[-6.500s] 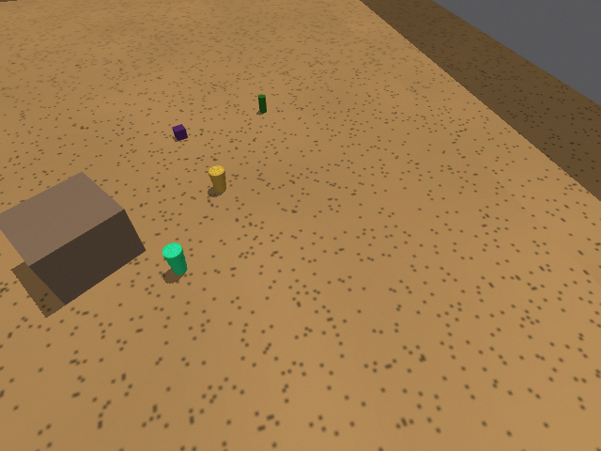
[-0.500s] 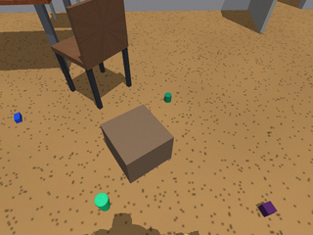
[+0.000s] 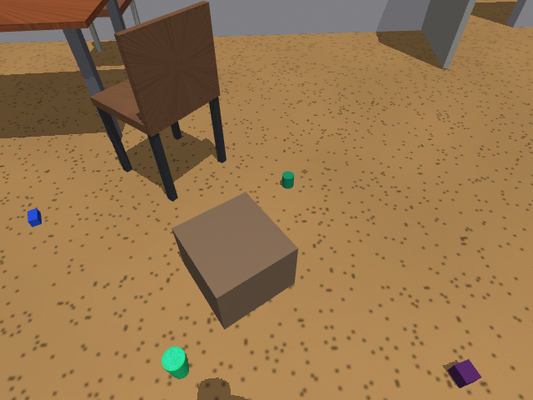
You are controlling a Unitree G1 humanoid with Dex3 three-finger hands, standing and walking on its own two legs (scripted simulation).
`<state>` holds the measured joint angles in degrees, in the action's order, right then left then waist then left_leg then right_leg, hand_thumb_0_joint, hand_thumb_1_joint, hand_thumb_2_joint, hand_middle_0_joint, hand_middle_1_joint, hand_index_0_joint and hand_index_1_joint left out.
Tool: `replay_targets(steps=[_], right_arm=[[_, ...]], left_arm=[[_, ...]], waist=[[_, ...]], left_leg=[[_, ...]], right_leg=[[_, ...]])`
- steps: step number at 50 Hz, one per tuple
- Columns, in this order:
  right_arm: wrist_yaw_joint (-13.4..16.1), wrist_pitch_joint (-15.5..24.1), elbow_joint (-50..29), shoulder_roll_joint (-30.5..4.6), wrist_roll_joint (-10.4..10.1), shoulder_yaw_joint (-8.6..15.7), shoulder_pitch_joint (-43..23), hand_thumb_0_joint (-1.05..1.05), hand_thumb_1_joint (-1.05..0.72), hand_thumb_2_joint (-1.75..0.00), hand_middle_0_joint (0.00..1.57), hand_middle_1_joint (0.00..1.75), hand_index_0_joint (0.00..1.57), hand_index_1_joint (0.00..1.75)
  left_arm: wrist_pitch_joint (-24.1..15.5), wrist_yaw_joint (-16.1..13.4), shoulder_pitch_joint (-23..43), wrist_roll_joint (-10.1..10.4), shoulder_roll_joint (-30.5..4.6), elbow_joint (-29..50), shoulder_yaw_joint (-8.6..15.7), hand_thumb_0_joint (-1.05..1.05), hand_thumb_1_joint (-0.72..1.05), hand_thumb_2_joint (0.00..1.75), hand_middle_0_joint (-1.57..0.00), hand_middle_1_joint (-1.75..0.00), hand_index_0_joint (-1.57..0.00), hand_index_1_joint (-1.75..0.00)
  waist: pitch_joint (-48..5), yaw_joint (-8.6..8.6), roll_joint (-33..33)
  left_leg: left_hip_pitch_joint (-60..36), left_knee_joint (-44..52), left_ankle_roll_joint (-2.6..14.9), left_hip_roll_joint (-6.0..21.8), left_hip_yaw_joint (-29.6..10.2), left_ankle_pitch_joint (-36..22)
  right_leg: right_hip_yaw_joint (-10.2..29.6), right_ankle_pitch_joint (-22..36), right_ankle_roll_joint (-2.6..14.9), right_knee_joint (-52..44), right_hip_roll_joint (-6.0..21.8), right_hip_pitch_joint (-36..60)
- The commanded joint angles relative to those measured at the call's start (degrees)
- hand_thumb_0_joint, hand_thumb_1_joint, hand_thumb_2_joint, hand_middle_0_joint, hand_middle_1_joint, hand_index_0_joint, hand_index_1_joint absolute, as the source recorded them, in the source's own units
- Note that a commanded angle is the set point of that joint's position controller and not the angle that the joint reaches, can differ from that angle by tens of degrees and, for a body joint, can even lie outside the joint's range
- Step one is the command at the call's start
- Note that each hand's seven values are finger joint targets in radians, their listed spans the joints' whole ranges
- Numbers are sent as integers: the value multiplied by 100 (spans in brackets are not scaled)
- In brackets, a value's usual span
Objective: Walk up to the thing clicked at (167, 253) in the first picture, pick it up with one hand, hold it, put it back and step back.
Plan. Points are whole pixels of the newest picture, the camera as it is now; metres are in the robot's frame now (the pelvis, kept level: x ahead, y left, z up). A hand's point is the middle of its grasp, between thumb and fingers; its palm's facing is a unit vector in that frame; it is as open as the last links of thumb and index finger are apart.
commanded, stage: stand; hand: left
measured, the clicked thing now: (177, 364) +0.41 +0.33 -0.72
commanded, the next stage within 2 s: none
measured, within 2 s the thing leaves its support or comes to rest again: neither
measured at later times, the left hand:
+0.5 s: hand out of the picture +0.08 +0.23 -0.17, palm faces -0.01 -0.96 -0.28, open 7.4 cm
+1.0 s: hand out of the picture +0.11 +0.26 -0.16, palm faces +0.00 -0.94 -0.33, open 7.4 cm
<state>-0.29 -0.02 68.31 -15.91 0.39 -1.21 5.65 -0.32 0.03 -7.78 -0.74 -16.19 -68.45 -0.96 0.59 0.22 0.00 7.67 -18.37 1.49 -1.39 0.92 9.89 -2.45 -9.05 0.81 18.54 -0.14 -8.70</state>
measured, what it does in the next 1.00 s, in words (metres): stands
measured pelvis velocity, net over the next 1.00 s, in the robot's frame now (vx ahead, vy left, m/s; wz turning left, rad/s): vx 0.02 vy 0.01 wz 0.00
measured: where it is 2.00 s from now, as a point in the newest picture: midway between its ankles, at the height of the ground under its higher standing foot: outside the picture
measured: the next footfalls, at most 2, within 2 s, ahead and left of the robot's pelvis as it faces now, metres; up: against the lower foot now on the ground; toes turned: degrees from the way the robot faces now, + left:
none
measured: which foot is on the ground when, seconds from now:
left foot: down 0.00-1.00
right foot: down 0.00-1.00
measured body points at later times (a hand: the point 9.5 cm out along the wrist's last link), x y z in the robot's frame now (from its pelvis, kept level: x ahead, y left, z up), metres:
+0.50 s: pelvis +0.02 +0.00 +0.00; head +0.04 +0.00 +0.45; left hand +0.08 +0.28 -0.15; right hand +0.07 -0.27 -0.15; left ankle +0.00 +0.10 -0.75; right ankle +0.01 -0.11 -0.75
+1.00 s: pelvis +0.02 +0.01 +0.00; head +0.03 +0.01 +0.45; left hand +0.11 +0.30 -0.13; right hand +0.11 -0.29 -0.13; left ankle +0.00 +0.10 -0.75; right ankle +0.01 -0.11 -0.75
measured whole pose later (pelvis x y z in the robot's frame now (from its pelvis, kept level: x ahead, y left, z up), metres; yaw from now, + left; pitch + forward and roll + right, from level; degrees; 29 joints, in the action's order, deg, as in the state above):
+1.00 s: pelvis +0.02 +0.01 +0.00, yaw +0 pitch -2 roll +0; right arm 0.6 1.0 64.8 -19.5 0.8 0.0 5.4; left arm -0.6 -0.1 -4.8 -0.5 -19.3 -65.1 0.8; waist 2.1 0.0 -0.1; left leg 3.6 -16.5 2.0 -1.8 1.1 11.2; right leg -2.1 -10.1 0.1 16.5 0.1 -4.6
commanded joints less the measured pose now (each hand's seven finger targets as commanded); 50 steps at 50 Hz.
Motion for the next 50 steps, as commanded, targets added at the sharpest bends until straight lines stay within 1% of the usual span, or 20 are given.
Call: replay_targets(steps=[1, 4, 6, 11, 12, 16, 17, 20, 23, 25, 27, 29, 30, 32, 35, 40, 41, 43, 47, 50], right_arm=[[76, 120, -218, -930, -16, 125, -100, 0, -90, -90, 20, 30, 20, 30], [105, 89, -190, -888, -31, 128, -63, 0, -90, -90, 20, 30, 20, 30], [121, 79, -193, -850, -9, 122, 10, 0, -90, -90, 20, 30, 20, 30], [156, 109, -230, -878, 5, 149, 35, 0, -90, -90, 20, 30, 20, 30], [159, 123, -264, -937, 20, 165, -1, 0, -90, -90, 20, 30, 20, 30], [162, 150, -288, -851, 8, 178, 69, 0, -90, -90, 20, 30, 20, 30], [173, 158, -333, -944, 15, 200, 32, 0, -90, -90, 20, 30, 20, 30], [176, 148, -309, -844, 3, 177, 136, 0, -90, -90, 20, 30, 20, 30], [181, 155, -408, -1027, 32, 235, -8, 0, -90, -90, 20, 30, 20, 30], [178, 175, -425, -1067, 32, 245, 14, 0, -90, -90, 20, 30, 20, 30], [180, 201, -485, -1233, 39, 302, -41, 0, -90, -90, 20, 30, 20, 30], [182, 221, -506, -1234, 32, 299, 21, 0, -90, -90, 20, 30, 20, 30], [183, 222, -513, -1264, 26, 302, -19, 0, -90, -90, 20, 30, 20, 30], [178, 220, -566, -1307, 34, 315, -55, 0, -90, -90, 20, 30, 20, 30], [177, 222, -615, -1365, 33, 333, -86, 0, -90, -90, 20, 30, 20, 30], [161, 226, -660, -1427, 26, 333, -168, 0, -90, -90, 20, 30, 20, 30], [154, 227, -670, -1445, 17, 328, -218, 0, -90, -90, 20, 30, 20, 30], [147, 224, -661, -1418, 25, 310, -172, 0, -90, -90, 20, 30, 20, 30], [147, 229, -669, -1519, 14, 328, -242, 0, -90, -90, 20, 30, 20, 30], [133, 218, -676, -1513, 12, 328, -247, 0, -90, -90, 20, 30, 20, 30]], left_arm=[[-135, -103, 122, 10, -930, 214, 131, 0, 90, 90, -20, -30, -20, -30], [-90, -116, -12, 20, -805, 130, 109, 0, 90, 90, -20, -30, -20, -30], [-81, -130, 59, 14, -908, 161, 158, 0, 90, 90, -20, -30, -20, -30], [-75, -135, 64, -2, -851, 179, 194, 0, 90, 90, -20, -30, -20, -30], [-91, -131, 112, -13, -949, 222, 226, 0, 90, 90, -20, -30, -20, -30], [-126, -128, 112, 1, -865, 262, 243, 0, 90, 90, -20, -30, -20, -30], [-141, -129, 75, -4, -890, 277, 258, 0, 90, 90, -20, -30, -20, -30], [-113, -126, 176, -6, -835, 290, 254, 0, 90, 90, -20, -30, -20, -30], [-122, -129, 198, -10, -982, 357, 297, 0, 90, 90, -20, -30, -20, -30], [-142, -126, 234, -2, -997, 393, 300, 0, 90, 90, -20, -30, -20, -30], [-170, -127, 210, 0, -1109, 425, 335, 0, 90, 90, -20, -30, -20, -30], [-180, -130, 285, 14, -1214, 487, 365, 0, 90, 90, -20, -30, -20, -30], [-177, -122, 273, 11, -1136, 480, 350, 0, 90, 90, -20, -30, -20, -30], [-178, -124, 336, 12, -1219, 526, 361, 0, 90, 90, -20, -30, -20, -30], [-176, -119, 410, 13, -1291, 583, 379, 0, 90, 90, -20, -30, -20, -30], [-168, -103, 473, 21, -1372, 634, 378, 0, 90, 90, -20, -30, -20, -30], [-167, -97, 429, 18, -1305, 626, 352, 0, 90, 90, -20, -30, -20, -30], [-166, -95, 511, 20, -1403, 644, 366, 0, 90, 90, -20, -30, -20, -30], [-156, -82, 485, 25, -1400, 654, 351, 0, 90, 90, -20, -30, -20, -30], [-162, -80, 518, 11, -1460, 650, 353, 0, 90, 90, -20, -30, -20, -30]], waist=[[-294, -27, -104], [-119, -5, -95], [-105, -18, -134], [-68, -6, -10], [-108, 7, 11], [-332, 3, 26], [-324, 12, 35], [-251, -38, 23], [-209, 6, 6], [-157, 1, 76], [-261, 15, -24], [-318, -4, -37], [-282, 1, 33], [-301, -8, -39], [-358, -16, -20], [-301, -19, 4], [-254, 3, 52], [-219, -24, -27], [-242, 12, 40], [-183, -10, -15]], left_leg=[[-66, 251, 44, 783, -667, -858], [-31, 279, 42, 754, -664, -689], [42, 282, 43, 737, -641, -519], [39, 294, -4, 770, -674, -517], [35, 258, -12, 787, -658, -621], [-163, 206, -40, 802, -638, -1127], [-249, 148, -14, 836, -632, -1239], [-136, 254, -38, 813, -636, -1071], [-235, 257, -41, 832, -654, -1061], [-164, 276, -50, 837, -677, -1123], [-334, 212, -25, 881, -670, -1338], [-363, 240, -28, 906, -679, -1595], [-370, 210, -18, 884, -659, -1541], [-377, 250, -18, 902, -676, -1486], [-427, 252, -4, 938, -681, -1635], [-405, 322, -25, 932, -682, -1466], [-376, 326, -23, 918, -686, -1412], [-318, 389, -23, 922, -688, -1204], [-394, 391, -6, 935, -697, -1295], [-329, 464, -19, 917, -714, -1007]], right_leg=[[738, 810, 22, -317, 780, 270], [718, 676, 11, -350, 738, 183], [731, 559, 20, -368, 745, 235], [728, 518, 21, -296, 732, 245], [741, 630, 25, -285, 761, 298], [704, 1056, 16, -207, 757, 467], [712, 1226, 17, -202, 777, 467], [685, 1040, 5, -223, 742, 490], [690, 928, 12, -214, 748, 377], [681, 992, -5, -235, 755, 449], [694, 1214, -2, -216, 790, 465], [673, 1393, -1, -160, 796, 553], [675, 1404, -22, -226, 801, 529], [648, 1264, -32, -215, 794, 508], [644, 1383, -5, -192, 817, 596], [657, 1213, 6, -252, 823, 582], [654, 1171, -21, -310, 815, 532], [692, 1004, -8, -336, 835, 563], [696, 1038, 13, -370, 842, 556], [694, 758, 7, -403, 833, 529]])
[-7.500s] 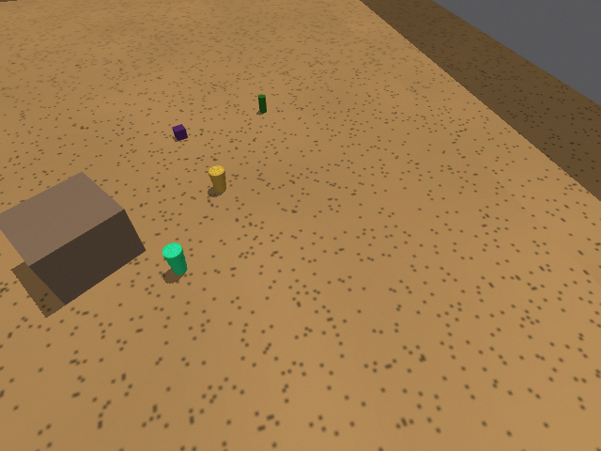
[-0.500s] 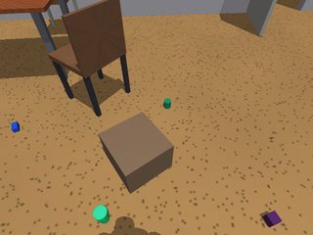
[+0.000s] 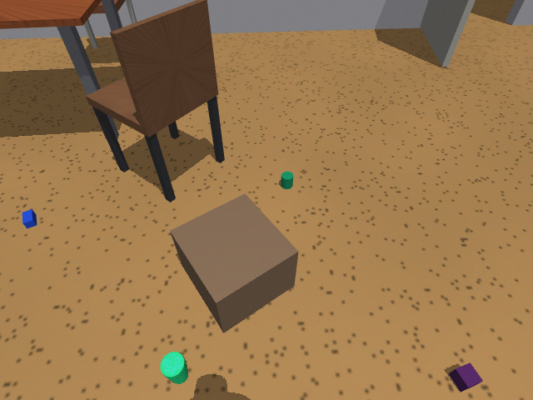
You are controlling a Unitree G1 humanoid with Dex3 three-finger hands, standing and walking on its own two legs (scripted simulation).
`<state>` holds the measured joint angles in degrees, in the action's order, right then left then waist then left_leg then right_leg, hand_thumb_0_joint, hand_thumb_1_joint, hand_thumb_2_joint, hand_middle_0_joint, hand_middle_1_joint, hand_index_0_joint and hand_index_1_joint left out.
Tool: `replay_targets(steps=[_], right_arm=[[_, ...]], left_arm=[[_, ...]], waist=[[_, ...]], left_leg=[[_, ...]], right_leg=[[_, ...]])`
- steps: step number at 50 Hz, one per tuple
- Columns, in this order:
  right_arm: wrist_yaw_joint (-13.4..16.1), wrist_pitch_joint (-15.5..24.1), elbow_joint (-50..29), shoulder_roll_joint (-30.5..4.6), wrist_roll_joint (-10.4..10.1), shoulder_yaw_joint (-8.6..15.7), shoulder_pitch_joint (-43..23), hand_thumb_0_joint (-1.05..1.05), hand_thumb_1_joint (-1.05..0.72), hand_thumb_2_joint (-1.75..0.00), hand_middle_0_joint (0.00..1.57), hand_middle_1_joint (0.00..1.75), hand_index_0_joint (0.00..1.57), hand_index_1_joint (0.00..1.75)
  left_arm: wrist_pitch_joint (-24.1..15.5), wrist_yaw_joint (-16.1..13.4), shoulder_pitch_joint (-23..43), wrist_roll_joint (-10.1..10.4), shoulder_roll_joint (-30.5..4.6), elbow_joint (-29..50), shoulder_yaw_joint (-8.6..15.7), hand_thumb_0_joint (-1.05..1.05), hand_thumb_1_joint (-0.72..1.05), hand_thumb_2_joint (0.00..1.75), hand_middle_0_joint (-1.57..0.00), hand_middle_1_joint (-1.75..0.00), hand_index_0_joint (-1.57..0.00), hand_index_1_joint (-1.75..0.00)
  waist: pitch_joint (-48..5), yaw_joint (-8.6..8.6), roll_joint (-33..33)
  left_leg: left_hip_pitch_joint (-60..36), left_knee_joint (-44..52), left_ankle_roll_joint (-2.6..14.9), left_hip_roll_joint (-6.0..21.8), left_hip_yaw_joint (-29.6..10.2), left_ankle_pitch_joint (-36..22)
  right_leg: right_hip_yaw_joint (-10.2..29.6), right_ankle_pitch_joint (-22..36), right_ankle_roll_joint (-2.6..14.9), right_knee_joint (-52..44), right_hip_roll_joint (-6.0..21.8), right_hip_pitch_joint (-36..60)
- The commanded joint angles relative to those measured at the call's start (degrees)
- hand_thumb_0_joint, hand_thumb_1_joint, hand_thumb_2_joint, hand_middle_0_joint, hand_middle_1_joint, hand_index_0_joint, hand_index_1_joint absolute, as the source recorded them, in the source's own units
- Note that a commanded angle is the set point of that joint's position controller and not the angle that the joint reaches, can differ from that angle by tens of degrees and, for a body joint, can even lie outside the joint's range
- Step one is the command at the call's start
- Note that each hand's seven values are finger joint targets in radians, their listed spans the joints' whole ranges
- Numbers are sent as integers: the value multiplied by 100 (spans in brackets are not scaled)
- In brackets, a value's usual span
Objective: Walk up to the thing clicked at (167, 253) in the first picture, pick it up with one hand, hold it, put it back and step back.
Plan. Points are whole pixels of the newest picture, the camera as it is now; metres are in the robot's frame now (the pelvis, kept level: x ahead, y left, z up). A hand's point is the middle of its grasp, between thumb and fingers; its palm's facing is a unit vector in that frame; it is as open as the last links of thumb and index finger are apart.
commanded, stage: stand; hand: left
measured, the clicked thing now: (176, 370) +0.38 +0.32 -0.72
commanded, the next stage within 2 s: walk up in 1.34 s
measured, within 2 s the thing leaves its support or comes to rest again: neither
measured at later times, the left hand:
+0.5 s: hand out of the picture +0.07 +0.25 -0.16, palm faces -0.01 -0.94 -0.34, open 7.4 cm
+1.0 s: hand out of the picture +0.06 +0.25 -0.16, palm faces -0.02 -0.94 -0.34, open 7.4 cm
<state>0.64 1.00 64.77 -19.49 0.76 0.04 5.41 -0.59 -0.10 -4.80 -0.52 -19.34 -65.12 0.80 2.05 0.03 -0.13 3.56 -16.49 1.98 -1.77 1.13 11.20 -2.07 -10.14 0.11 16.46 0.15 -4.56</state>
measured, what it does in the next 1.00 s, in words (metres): stands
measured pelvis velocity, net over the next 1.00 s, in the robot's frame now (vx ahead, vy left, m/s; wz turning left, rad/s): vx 0.00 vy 0.00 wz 0.01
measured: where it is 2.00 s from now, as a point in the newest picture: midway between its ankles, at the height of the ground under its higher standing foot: outside the picture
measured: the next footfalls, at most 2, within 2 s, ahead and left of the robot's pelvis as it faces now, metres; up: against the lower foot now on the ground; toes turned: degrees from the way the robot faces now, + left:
left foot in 1.68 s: -0.02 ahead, +0.24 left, +0.00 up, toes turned +1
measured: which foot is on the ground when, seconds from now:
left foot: down 0.00-1.00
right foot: down 0.00-1.00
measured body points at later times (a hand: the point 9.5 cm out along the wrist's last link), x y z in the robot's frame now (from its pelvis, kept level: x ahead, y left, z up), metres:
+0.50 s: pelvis +0.00 +0.00 +0.00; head +0.00 +0.00 +0.45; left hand +0.07 +0.30 -0.13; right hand +0.07 -0.30 -0.13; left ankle -0.02 +0.09 -0.75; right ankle -0.01 -0.11 -0.75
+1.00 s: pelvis +0.00 +0.00 +0.00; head +0.00 +0.00 +0.45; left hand +0.06 +0.30 -0.14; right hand +0.06 -0.30 -0.13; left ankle -0.02 +0.09 -0.75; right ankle -0.01 -0.11 -0.75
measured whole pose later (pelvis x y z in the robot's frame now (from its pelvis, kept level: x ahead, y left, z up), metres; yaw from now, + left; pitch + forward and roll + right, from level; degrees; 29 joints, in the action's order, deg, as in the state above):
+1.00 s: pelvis +0.00 +0.00 +0.00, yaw +0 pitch -2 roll +0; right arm 0.3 0.8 65.3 -19.9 0.7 -0.5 7.1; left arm -0.6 0.1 -6.7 -0.6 -19.8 -65.2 -0.3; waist 2.5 -0.1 -0.1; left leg 3.8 -16.3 1.9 -1.9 0.6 10.7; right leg -2.5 -9.9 0.2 16.5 0.3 -4.7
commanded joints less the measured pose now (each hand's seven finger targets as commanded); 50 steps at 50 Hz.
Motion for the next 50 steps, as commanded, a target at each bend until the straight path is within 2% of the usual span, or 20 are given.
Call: replay_targets(steps=[1, 3, 4, 12, 25, 29, 36, 40, 44, 47, 50], right_arm=[[37, 113, -305, -1179, -23, 204, -214, 0, -90, -90, 20, 30, 20, 30], [27, 120, -301, -1204, -30, 195, -240, 0, -90, -90, 20, 30, 20, 30], [34, 124, -317, -1210, -20, 209, -206, 0, -90, -90, 20, 30, 20, 30], [46, 134, -281, -1242, -23, 193, -160, 0, -90, -90, 20, 30, 20, 30], [34, 115, -269, -1214, -21, 172, -83, 0, -90, -90, 20, 30, 20, 30], [25, 107, -246, -1229, -32, 170, -88, 0, -90, -90, 20, 30, 20, 30], [3, 109, -275, -1230, -27, 161, -79, 0, -90, -90, 20, 30, 20, 30], [16, 106, -288, -1212, -12, 157, -47, 0, -90, -90, 20, 30, 20, 30], [12, 123, -273, -1243, -28, 154, -98, 0, -90, -90, 20, 30, 20, 30], [24, 112, -286, -1224, -28, 154, -46, 0, -90, -90, 20, 30, 20, 30], [29, 114, -282, -1284, -25, 158, -84, 0, -90, -90, 20, 30, 20, 30]], left_arm=[[-130, -61, 218, -10, -1145, 310, 173, 0, 90, 90, -20, -30, -20, -30], [-131, -47, 144, -8, -1105, 302, 148, 0, 90, 90, -20, -30, -20, -30], [-137, -58, 202, -26, -1186, 332, 169, 0, 90, 90, -20, -30, -20, -30], [-129, -56, 136, -11, -1150, 343, 141, 0, 90, 90, -20, -30, -20, -30], [-140, -71, 65, -15, -1215, 339, 100, 0, 90, 90, -20, -30, -20, -30], [-136, -64, 61, -9, -1205, 317, 97, 0, 90, 90, -20, -30, -20, -30], [-153, -55, 54, -17, -1218, 323, 91, 0, 90, 90, -20, -30, -20, -30], [-157, -61, 95, -22, -1266, 350, 109, 0, 90, 90, -20, -30, -20, -30], [-154, -57, -6, 0, -1217, 324, 88, 0, 90, 90, -20, -30, -20, -30], [-150, -66, 43, -7, -1261, 337, 101, 0, 90, 90, -20, -30, -20, -30], [-142, -64, 17, -11, -1234, 352, 85, 0, 90, 90, -20, -30, -20, -30]], waist=[[-282, 3, 3], [-257, 39, 81], [-382, -2, 7], [-497, 22, 75], [-349, -4, -38], [-179, 5, -27], [-232, -2, 1], [-387, -31, -16], [-373, 31, 55], [-345, -8, -31], [-374, 33, 57]], left_leg=[[120, 291, -65, 934, -732, -1076], [154, 317, -64, 933, -750, -955], [96, 288, -55, 959, -746, -1093], [-22, 208, -75, 980, -737, -1610], [59, 243, -40, 954, -738, -1297], [200, 314, -43, 929, -774, -943], [224, 325, -45, 909, -782, -796], [130, 255, -37, 926, -756, -1080], [78, 247, -46, 943, -789, -1172], [107, 238, -38, 935, -776, -1220], [64, 224, -44, 951, -780, -1191]], right_leg=[[663, 879, 81, -230, 806, 96], [662, 772, 74, -258, 795, 96], [663, 860, 95, -198, 817, 168], [614, 1154, 102, -79, 804, 213], [647, 991, 110, -139, 834, 101], [666, 802, 98, -213, 837, 58], [672, 641, 94, -274, 826, 69], [673, 990, 119, -191, 867, 160], [643, 933, 102, -184, 839, 143], [649, 1022, 121, -167, 852, 166], [642, 908, 125, -172, 835, 120]])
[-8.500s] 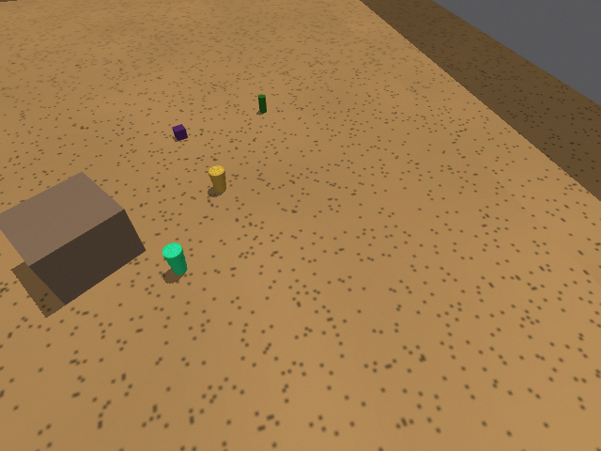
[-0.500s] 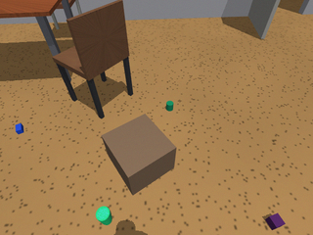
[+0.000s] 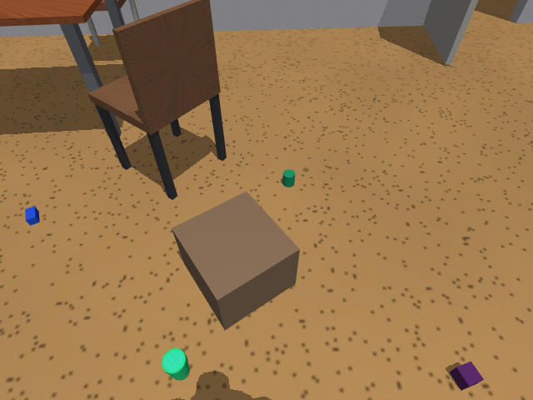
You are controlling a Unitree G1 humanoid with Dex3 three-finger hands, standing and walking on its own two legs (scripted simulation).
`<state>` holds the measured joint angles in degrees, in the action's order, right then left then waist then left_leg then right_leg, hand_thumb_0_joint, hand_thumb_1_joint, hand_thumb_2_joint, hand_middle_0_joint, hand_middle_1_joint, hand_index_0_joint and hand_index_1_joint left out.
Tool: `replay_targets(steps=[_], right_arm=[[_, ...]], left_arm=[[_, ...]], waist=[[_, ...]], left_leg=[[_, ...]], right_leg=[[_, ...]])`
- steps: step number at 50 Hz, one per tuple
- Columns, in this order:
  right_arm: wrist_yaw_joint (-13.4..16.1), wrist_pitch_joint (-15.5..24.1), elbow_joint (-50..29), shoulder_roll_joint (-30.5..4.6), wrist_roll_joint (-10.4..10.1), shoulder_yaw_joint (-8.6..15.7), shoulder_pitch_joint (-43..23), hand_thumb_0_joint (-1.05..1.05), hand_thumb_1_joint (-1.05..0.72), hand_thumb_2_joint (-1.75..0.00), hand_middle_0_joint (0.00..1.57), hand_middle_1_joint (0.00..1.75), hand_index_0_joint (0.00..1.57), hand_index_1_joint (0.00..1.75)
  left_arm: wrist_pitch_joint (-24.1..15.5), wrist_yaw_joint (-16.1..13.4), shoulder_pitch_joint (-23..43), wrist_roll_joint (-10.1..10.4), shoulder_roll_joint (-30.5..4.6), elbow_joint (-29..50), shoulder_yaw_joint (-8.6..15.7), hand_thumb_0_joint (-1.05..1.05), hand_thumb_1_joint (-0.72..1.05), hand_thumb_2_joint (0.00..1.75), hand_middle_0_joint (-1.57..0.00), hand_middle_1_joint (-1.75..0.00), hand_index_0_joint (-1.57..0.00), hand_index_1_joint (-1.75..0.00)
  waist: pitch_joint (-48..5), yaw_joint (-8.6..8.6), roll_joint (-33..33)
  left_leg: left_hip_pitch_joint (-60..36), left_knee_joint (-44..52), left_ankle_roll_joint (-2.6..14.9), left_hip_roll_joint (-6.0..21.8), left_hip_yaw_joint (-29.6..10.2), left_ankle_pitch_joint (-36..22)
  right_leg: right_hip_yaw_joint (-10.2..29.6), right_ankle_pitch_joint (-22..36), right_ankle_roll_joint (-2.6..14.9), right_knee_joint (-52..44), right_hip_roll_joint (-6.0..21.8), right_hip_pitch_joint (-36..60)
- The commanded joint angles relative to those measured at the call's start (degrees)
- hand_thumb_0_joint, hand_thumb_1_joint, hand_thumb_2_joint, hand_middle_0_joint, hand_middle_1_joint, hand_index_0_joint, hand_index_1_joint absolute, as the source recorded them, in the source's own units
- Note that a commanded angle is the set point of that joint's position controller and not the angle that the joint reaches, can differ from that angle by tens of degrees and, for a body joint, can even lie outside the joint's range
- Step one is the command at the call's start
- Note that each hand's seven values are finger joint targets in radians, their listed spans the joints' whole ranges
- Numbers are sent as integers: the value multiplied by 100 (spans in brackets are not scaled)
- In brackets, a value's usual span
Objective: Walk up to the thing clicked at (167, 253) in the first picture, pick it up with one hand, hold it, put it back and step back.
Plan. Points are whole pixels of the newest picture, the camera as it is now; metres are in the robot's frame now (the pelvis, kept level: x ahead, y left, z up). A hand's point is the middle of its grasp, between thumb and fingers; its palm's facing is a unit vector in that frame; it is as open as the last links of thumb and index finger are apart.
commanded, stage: stand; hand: left
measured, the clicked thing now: (177, 366) +0.39 +0.32 -0.72
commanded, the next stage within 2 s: walk up in 0.34 s
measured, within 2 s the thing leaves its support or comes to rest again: neither
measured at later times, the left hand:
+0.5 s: hand out of the picture +0.06 +0.29 -0.15, palm faces +0.01 -0.90 -0.43, open 7.4 cm
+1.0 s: hand out of the picture +0.02 +0.38 -0.19, palm faces -0.03 -0.93 -0.36, open 7.4 cm
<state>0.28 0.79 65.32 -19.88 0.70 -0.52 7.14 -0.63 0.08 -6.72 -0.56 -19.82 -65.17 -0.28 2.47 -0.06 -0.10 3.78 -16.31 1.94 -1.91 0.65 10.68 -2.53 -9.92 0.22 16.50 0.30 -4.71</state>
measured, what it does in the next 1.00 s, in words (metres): steps to the left: left foot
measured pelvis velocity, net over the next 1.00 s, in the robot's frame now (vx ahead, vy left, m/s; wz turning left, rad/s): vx -0.06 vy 0.10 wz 0.00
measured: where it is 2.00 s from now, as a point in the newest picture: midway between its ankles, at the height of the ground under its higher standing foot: outside the picture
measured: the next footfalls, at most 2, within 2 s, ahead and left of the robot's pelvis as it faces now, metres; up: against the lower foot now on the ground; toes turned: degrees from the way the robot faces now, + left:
left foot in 0.68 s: -0.01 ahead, +0.24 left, +0.00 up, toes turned +1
right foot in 1.16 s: -0.03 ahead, -0.06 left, +0.00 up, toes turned +0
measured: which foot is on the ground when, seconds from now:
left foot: down 0.00-0.40, up 0.42-0.66, down 0.68-1.00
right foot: down 0.00-0.70, up 0.72-1.00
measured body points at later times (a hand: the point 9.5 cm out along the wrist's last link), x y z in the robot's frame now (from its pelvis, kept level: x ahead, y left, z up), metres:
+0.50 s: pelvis -0.02 +0.02 -0.01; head +0.03 +0.01 +0.44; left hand +0.06 +0.34 -0.13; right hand +0.08 -0.31 -0.14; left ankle -0.05 +0.13 -0.70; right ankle -0.01 -0.11 -0.75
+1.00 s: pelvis -0.06 +0.10 -0.03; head +0.00 +0.13 +0.42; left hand +0.02 +0.43 -0.16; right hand +0.03 -0.22 -0.12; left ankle -0.05 +0.24 -0.75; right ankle -0.08 -0.04 -0.70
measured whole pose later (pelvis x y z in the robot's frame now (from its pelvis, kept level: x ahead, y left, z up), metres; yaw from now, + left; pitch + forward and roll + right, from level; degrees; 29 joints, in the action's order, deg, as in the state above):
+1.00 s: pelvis -0.06 +0.10 -0.03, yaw +0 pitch -2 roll +0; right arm 2.1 2.2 50.7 -20.9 1.1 3.5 11.0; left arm 5.1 1.1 -8.2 -1.7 -24.7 -52.2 4.2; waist 9.9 0.6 -3.5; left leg 15.0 -36.7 -0.9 2.2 -0.8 19.4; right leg 7.2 -30.3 0.2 59.0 -3.4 -22.6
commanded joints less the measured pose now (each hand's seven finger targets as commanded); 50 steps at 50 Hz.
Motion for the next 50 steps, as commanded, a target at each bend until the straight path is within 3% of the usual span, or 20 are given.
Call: replay_targets(steps=[1, 16, 17, 18, 19, 20, 21, 22, 25, 30, 31, 33, 34, 35, 36, 37, 38, 40, 45, 50], right_arm=[[58, 135, -329, -1208, -19, 199, -220, 0, -90, -90, 20, 30, 20, 30], [55, 127, -342, -1231, -29, 206, -247, 0, -90, -90, 20, 30, 20, 30], [-39, -112, -628, -1810, 160, 580, -350, 0, -90, -90, 20, 30, 20, 30], [-59, -192, -793, -1635, 150, 581, -351, 0, -90, -90, 20, 30, 20, 30], [-86, -235, -888, -1463, 131, 573, -355, 0, -90, -90, 20, 30, 20, 30], [-126, -301, -1042, -1338, 155, 587, -366, 0, -90, -90, 20, 30, 20, 30], [-173, -404, -1202, -1314, 204, 623, -238, 0, -90, -90, 20, 30, 20, 30], [-225, -476, -1281, -1330, 221, 667, -81, 0, -90, -90, 20, 30, 20, 30], [-314, -539, -1505, -1315, 172, 800, 205, 0, -90, -90, 20, 30, 20, 30], [-242, -448, -1627, -1196, 25, 800, 250, 0, -90, -90, 20, 30, 20, 30], [-204, -385, -1521, -1213, 19, 815, 389, 0, -90, -90, 20, 30, 20, 30], [-125, -247, -1237, -1205, 44, 854, 858, 0, -90, -90, 20, 30, 20, 30], [-56, -151, -1210, -1482, 109, 934, 1006, 0, -90, -90, 20, 30, 20, 30], [5, -55, -1357, -2200, 217, 1015, 898, 0, -90, -90, 20, 30, 20, 30], [40, -12, -1485, -2374, 154, 981, 605, 0, -90, -90, 20, 30, 20, 30], [58, -3, -1512, -2531, 70, 964, 271, 0, -90, -90, 20, 30, 20, 30], [97, 27, -1533, -2227, 55, 906, 1, 0, -90, -90, 20, 30, 20, 30], [162, 75, -1616, -2001, 107, 844, -163, 0, -90, -90, 20, 30, 20, 30], [298, 186, -1469, -1977, 17, 929, 1026, 0, -90, -90, 20, 30, 20, 30], [366, 244, -1795, -2065, 36, 990, 1031, 0, -90, -90, 20, 30, 20, 30]], left_arm=[[-138, -78, 229, 2, -1163, 345, 182, 0, 90, 90, -20, -30, -20, -30], [-136, -73, 193, -11, -1167, 317, 197, 0, 90, 90, -20, -30, -20, -30], [-163, -215, -14, 56, -1879, 403, 500, 0, 90, 90, -20, -30, -20, -30], [-147, -293, -319, 61, -1984, 424, 566, 0, 90, 90, -20, -30, -20, -30], [-141, -340, -430, 65, -2038, 467, 609, 0, 90, 90, -20, -30, -20, -30], [-150, -396, -421, 21, -2081, 566, 642, 0, 90, 90, -20, -30, -20, -30], [-163, -464, -483, -57, -2124, 707, 690, 0, 90, 90, -20, -30, -20, -30], [-167, -489, -312, -81, -1993, 900, 710, 0, 90, 90, -20, -30, -20, -30], [-163, -483, 145, -124, -1854, 1240, 701, 0, 90, 90, -20, -30, -20, -30], [-118, -321, 125, -241, -1749, 1555, 687, 0, 90, 90, -20, -30, -20, -30], [-65, -275, 238, -204, -1760, 1576, 668, 0, 90, 90, -20, -30, -20, -30], [95, -182, 318, -89, -1766, 1618, 613, 0, 90, 90, -20, -30, -20, -30], [175, -150, 73, -40, -1400, 1625, 535, 0, 90, 90, -20, -30, -20, -30], [222, -153, -102, -10, -901, 1787, 441, 0, 90, 90, -20, -30, -20, -30], [332, -207, -137, -8, -1293, 1633, 525, 0, 90, 90, -20, -30, -20, -30], [344, -223, 217, 22, -1465, 1589, 528, 0, 90, 90, -20, -30, -20, -30], [342, -190, 331, 30, -1640, 1522, 580, 0, 90, 90, -20, -30, -20, -30], [341, -110, -231, 93, -1589, 1424, 615, 0, 90, 90, -20, -30, -20, -30], [358, -15, 195, -95, -1540, 1831, 684, 0, 90, 90, -20, -30, -20, -30], [379, 110, 25, -169, -1524, 1981, 756, 0, 90, 90, -20, -30, -20, -30]], waist=[[-326, 14, 41], [-290, 17, -46], [-20, 124, 499], [-242, 177, 259], [-330, 276, -115], [-299, 314, -539], [-256, 341, -539], [-253, 205, -477], [-309, -97, -560], [-635, 89, -1137], [-697, 28, -1288], [-647, -237, -1012], [-567, -319, -250], [-503, -173, 1536], [-505, -78, 608], [-328, -216, 1160], [-37, -81, 678], [-83, 151, 971], [-254, -294, 845], [-220, -245, 801]], left_leg=[[160, 218, -43, 950, -727, -1107], [116, 239, -34, 935, -740, -984], [633, -450, -12, 634, -578, -1730], [942, -896, -27, 557, -464, -1688], [1033, -1561, -88, 331, -331, -731], [1505, -2550, -114, 77, -321, 1435], [1797, -3561, -103, 185, -705, 2037], [1896, -4164, -98, 259, -989, 2099], [1934, -4886, -191, 195, -1144, 1938], [1537, -2750, -323, 430, -512, 1641], [1268, -2246, -353, 381, -365, 1413], [413, -761, -422, -26, 306, -128], [18, -315, -330, 323, -242, -849], [-55, -244, 117, 1746, -2546, -2241], [606, -453, 837, 2289, -2865, -1998], [1485, -187, 1402, 2595, -3344, -1196], [1495, -447, 1271, 2225, -2621, -1300], [612, -983, 822, 1608, -1462, -2139], [-670, -1243, 1029, 1905, -1869, -3030], [-260, -1298, 1271, 2184, -1722, -2619]], right_leg=[[701, 943, 105, -202, 830, 166], [693, 853, 106, -229, 825, 88], [787, 2000, 274, 307, 1086, 100], [987, 2471, 474, 433, 1357, 443], [1357, 2826, 796, 348, 1778, 424], [1836, 3365, 1285, 227, 2339, 450], [2142, 3397, 1702, 197, 2763, 256], [1997, 3120, 1804, 237, 2757, 5], [1089, 2800, 1567, 459, 2173, -459], [494, 2151, 1085, 1206, 1589, -117], [432, 1930, 980, 1440, 1473, -243], [42, 1172, 684, 2422, 1026, -744], [-112, 126, 429, 3414, 646, -1254], [169, -2722, 90, 4246, -319, -2374], [1032, -2711, 121, 4438, -186, -2009], [1197, -2822, 112, 4592, -50, -1595], [1414, -2395, 125, 4687, 34, -1638], [1339, -1890, 163, 4750, -212, -2255], [1278, -2037, 17, 4355, -207, -2832], [1070, -2086, 27, 3984, -29, -2606]])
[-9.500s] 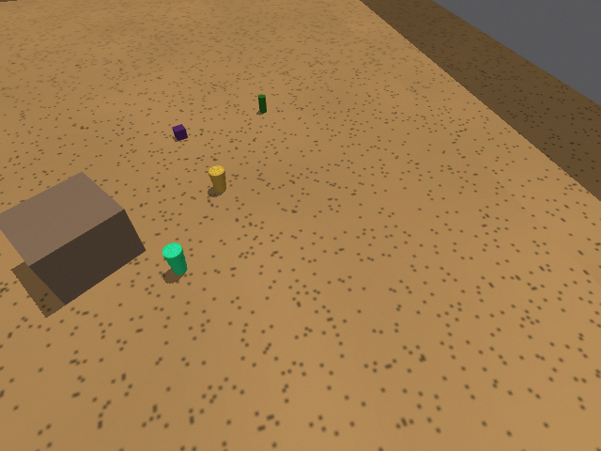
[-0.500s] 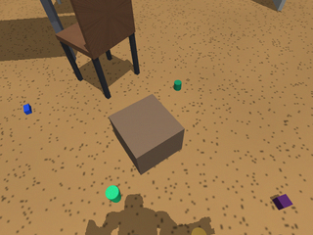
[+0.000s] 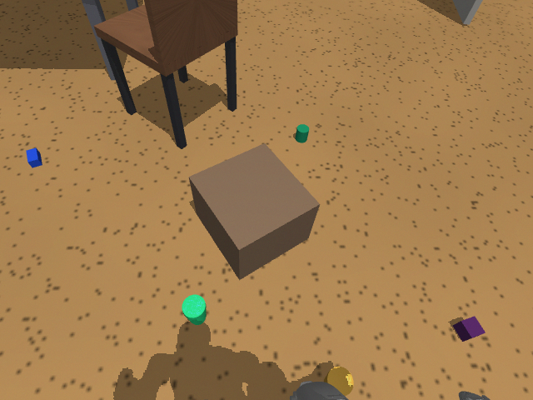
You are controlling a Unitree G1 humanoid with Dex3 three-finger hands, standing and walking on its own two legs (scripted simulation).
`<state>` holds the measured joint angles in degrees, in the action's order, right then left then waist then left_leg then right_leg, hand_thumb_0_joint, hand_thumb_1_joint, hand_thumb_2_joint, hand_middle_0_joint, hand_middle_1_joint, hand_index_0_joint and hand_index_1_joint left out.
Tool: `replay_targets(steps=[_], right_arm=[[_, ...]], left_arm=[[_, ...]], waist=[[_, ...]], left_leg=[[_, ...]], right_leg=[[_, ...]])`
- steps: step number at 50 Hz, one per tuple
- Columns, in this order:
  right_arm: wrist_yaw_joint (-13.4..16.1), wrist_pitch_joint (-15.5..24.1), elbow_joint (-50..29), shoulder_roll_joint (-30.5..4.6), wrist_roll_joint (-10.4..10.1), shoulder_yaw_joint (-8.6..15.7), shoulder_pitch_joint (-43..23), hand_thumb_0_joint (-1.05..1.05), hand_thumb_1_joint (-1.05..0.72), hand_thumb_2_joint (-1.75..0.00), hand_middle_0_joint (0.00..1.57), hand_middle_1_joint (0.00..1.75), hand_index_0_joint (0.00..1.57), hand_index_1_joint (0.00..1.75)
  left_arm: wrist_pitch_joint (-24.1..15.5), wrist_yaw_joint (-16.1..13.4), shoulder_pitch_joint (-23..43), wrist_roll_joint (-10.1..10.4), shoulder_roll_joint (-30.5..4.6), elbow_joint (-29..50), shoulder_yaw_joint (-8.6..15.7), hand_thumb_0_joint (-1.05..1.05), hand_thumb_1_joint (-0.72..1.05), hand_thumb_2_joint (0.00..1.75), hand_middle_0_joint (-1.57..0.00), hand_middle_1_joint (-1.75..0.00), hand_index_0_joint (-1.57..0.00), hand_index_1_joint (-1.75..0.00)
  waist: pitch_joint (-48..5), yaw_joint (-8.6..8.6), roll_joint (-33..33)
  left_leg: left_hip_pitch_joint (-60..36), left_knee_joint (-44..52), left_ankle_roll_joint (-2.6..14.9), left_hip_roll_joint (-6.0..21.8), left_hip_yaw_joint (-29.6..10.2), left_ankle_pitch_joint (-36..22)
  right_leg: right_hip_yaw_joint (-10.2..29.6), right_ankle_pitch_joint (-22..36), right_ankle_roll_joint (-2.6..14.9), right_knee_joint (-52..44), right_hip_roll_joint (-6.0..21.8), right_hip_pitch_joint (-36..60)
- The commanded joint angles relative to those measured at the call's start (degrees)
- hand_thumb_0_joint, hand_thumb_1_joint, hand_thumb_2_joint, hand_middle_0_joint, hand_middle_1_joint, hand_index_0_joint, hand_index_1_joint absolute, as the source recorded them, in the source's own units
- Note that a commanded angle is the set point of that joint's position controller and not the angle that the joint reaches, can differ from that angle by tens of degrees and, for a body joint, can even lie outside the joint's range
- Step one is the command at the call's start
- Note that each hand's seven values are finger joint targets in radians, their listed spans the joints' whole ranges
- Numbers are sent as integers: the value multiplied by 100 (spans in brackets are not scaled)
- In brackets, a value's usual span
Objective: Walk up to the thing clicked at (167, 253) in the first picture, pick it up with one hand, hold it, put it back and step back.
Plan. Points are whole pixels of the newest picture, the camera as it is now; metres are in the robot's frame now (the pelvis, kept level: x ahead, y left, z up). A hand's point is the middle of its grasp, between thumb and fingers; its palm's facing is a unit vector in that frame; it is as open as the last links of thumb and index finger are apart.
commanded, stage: walk up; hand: left
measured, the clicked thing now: (196, 311) +0.45 +0.22 -0.69
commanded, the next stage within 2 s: stand in 1.56 s
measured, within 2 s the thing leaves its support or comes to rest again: neither
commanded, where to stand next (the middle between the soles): +0.04 -0.06 m, yaw -2 degrees
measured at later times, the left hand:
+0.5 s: hand out of the picture +0.08 +0.20 -0.14, palm faces -0.02 -0.93 -0.38, open 7.4 cm
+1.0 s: hand out of the picture +0.09 +0.20 -0.13, palm faces +0.00 -0.94 -0.34, open 7.4 cm
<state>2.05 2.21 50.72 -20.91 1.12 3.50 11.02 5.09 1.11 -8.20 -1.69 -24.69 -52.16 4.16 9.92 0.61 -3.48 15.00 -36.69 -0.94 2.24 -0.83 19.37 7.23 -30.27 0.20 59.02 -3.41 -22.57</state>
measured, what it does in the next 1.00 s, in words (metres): steps on the spot: right foot, then left foot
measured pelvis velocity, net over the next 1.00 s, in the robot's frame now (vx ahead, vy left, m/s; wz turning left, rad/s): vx -0.01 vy -0.05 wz -0.03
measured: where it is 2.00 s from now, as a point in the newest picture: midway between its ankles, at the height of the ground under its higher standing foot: outside the picture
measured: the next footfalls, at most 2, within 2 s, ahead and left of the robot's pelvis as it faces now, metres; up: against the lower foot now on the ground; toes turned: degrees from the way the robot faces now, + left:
right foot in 0.16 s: +0.02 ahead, -0.16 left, +0.00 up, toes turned -1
left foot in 0.50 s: +0.03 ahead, +0.07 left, +0.00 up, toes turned -3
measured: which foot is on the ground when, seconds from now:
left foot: down 0.00-0.16, up 0.18-0.48, down 0.50-1.00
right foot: up 0.00-0.14, down 0.16-1.00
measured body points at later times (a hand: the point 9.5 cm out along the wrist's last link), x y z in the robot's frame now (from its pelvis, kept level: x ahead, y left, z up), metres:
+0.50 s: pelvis -0.02 -0.06 +0.00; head +0.00 -0.07 +0.44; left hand +0.08 +0.25 -0.11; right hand +0.01 -0.38 -0.13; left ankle +0.00 +0.07 -0.73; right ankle -0.01 -0.16 -0.72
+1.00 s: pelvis -0.01 -0.05 +0.02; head -0.01 -0.05 +0.47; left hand +0.09 +0.25 -0.10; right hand +0.09 -0.35 -0.10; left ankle +0.00 +0.07 -0.72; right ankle -0.01 -0.16 -0.72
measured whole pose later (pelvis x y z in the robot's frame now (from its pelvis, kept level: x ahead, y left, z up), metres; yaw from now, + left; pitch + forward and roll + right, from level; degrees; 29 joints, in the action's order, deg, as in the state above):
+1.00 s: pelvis -0.01 -0.05 +0.02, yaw -2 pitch -3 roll +0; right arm -0.2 1.5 60.8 -20.6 0.4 -0.1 4.9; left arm -0.8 0.8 -5.2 0.2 -20.3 -62.4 1.0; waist 3.1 1.0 0.4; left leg 7.3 -21.5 -0.2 0.0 -1.0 11.3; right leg 0.6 -11.1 0.7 21.4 -1.0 -7.3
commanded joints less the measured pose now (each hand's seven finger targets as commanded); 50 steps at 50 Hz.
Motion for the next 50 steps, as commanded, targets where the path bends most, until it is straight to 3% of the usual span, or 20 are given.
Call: replay_targets(steps=[1, 5, 7, 8, 9, 10, 11, 14, 17, 20, 24, 25, 26, 27, 28, 30, 32, 35, 42, 50], right_arm=[[186, 108, -402, -2000, 9, 587, 625, 0, -90, -90, 20, 30, 20, 30], [126, 43, -695, -1950, 27, 507, 101, 0, -90, -90, 20, 30, 20, 30], [84, -55, -768, -1712, -6, 386, -188, 0, -90, -90, 20, 30, 20, 30], [68, -118, -773, -1299, -53, 251, 1, 0, -90, -90, 20, 30, 20, 30], [123, -162, -818, -1067, -86, 141, -38, 0, -90, -90, 20, 30, 20, 30], [176, -175, -726, -1511, -88, 271, -168, 0, -90, -90, 20, 30, 20, 30], [172, -138, -603, -1666, -66, 329, -84, 0, -90, -90, 20, 30, 20, 30], [71, -115, -171, -1507, -135, 257, 496, 0, -90, -90, 20, 30, 20, 30], [-20, -94, -101, -1443, -59, 181, 542, 0, -90, -90, 20, 30, 20, 30], [-72, -40, -119, -1411, -1, 140, 348, 0, -90, -90, 20, 30, 20, 30], [-70, 86, 115, -1202, -9, 105, 656, 0, -90, -90, 20, 30, 20, 30], [-51, 118, 100, -1274, 29, 123, 610, 0, -90, -90, 20, 30, 20, 30], [-32, 160, 17, -1525, 71, 151, 439, 0, -90, -90, 20, 30, 20, 30], [-58, 164, -103, -1708, 22, 124, -123, 0, -90, -90, 20, 30, 20, 30], [-104, 141, -83, -1695, -10, 106, -384, 0, -90, -90, 20, 30, 20, 30], [-144, 85, 3, -1339, -51, -4, -377, 0, -90, -90, 20, 30, 20, 30], [-139, 57, 109, -1198, -85, -45, -172, 0, -90, -90, 20, 30, 20, 30], [-168, 30, 293, -1232, -88, -57, -352, 0, -90, -90, 20, 30, 20, 30], [-172, 62, 525, -1170, -126, -108, -532, 0, -90, -90, 20, 30, 20, 30], [-161, 55, 782, -1166, -84, -103, -818, 0, -90, -90, 20, 30, 20, 30]], left_arm=[[-213, 33, 113, -50, -1020, 705, 326, 0, 90, 90, -20, -30, -20, -30], [-282, 119, -354, -14, -917, 604, 387, 0, 90, 90, -20, -30, -20, -30], [-364, 83, -1071, -21, -962, 316, 475, 0, 90, 90, -20, -30, -20, -30], [-439, 43, -1175, -88, -1423, 345, 589, 0, 90, 90, -20, -30, -20, -30], [-506, 23, -750, -111, -1621, 621, 548, 0, 90, 90, -20, -30, -20, -30], [-484, 19, -473, -106, -1824, 708, 531, 0, 90, 90, -20, -30, -20, -30], [-472, 5, -223, -92, -1778, 767, 526, 0, 90, 90, -20, -30, -20, -30], [-526, -61, 112, -42, -1252, 830, 428, 0, 90, 90, -20, -30, -20, -30], [-601, -83, -126, -31, -1183, 774, 383, 0, 90, 90, -20, -30, -20, -30], [-639, -92, -374, 4, -1209, 667, 374, 0, 90, 90, -20, -30, -20, -30], [-597, -65, 44, 168, -1020, 673, 203, 0, 90, 90, -20, -30, -20, -30], [-599, -70, 70, 197, -795, 695, 108, 0, 90, 90, -20, -30, -20, -30], [-605, -69, 2, 257, -609, 706, 44, 0, 90, 90, -20, -30, -20, -30], [-556, -83, -123, 311, -626, 465, 57, 0, 90, 90, -20, -30, -20, -30], [-554, -105, -208, 239, -851, 269, 109, 0, 90, 90, -20, -30, -20, -30], [-656, -84, -183, 165, -859, 168, 76, 0, 90, 90, -20, -30, -20, -30], [-711, -83, 174, 176, -1003, 102, 65, 0, 90, 90, -20, -30, -20, -30], [-710, -86, 318, 194, -882, -81, -21, 0, 90, 90, -20, -30, -20, -30], [-762, -97, 455, 184, -800, -469, -75, 0, 90, 90, -20, -30, -20, -30], [-736, -106, 572, 188, -727, -759, -107, 0, 90, 90, -20, -30, -20, -30]], waist=[[-1005, -289, 1220], [-1179, -18, 1448], [-1239, 401, 972], [-1066, 452, -603], [-790, 280, -986], [-820, 336, -511], [-530, 209, -456], [-492, -40, -345], [-541, 83, -442], [-673, 212, -487], [-1015, -171, -256], [-1168, -176, 24], [-1329, -47, 695], [-1089, 208, 838], [-919, 272, 786], [-998, 218, 631], [-830, -30, 546], [-660, -35, 546], [-1146, -40, 173], [-1274, -1, 333]], left_leg=[[-1260, 684, 1579, 1806, -1547, -3503], [-175, 298, 1245, 1394, -949, -2640], [704, -706, 804, 842, -448, -1430], [1570, -2075, 439, 78, 95, 195], [2093, -2629, 191, -385, -116, 1668], [1446, -2897, 173, -282, -629, 1876], [1296, -2947, 181, -133, -703, 1678], [1319, -2701, 164, -163, -661, 991], [1186, -1790, 71, -123, -498, 952], [960, -848, 69, -74, -305, 969], [-646, 1212, 215, -245, -8, -523], [-963, 1435, 332, 27, -598, -1004], [-1101, 1716, 627, 872, -1792, -1614], [-306, 1696, 1106, 1385, -2291, -1025], [390, 1495, 1206, 1353, -1923, -659], [103, 1200, 616, 634, -909, -976], [-68, 1193, 310, 194, -586, -738], [-371, 1414, 345, 259, -650, -496], [-825, 1624, 311, 399, -574, -1510], [-979, 1929, 288, 490, -545, -1773]], right_leg=[[-35, -29, 28, -481, 388, -672], [-623, 388, 180, -1625, 350, 608], [-623, 1379, 261, -2997, 254, 1827], [930, 1457, 380, -3677, 1011, 2046], [2534, 1447, 814, -4151, 1968, 1451], [3001, 665, 1474, -4373, 2388, 672], [2816, 475, 1585, -4329, 2363, 260], [1159, 543, 1150, -3845, 1464, 665], [1169, 182, 1209, -3933, 1451, 829], [1161, 1129, 1262, -3724, 1656, 1150], [541, 2857, 860, -2888, 1475, 628], [392, 3058, 587, -2627, 1301, 461], [71, 2668, 259, -2092, 818, 234], [-354, 1217, 116, -2177, 416, 593], [-351, 526, 179, -2377, 540, 1320], [86, 1553, 315, -3312, 788, 1524], [443, 2027, 461, -3531, 1087, 1153], [380, 1601, 388, -3858, 1064, 833], [142, 2769, 232, -4044, 1032, 1471], [10, 2919, 161, -4205, 1028, 1726]])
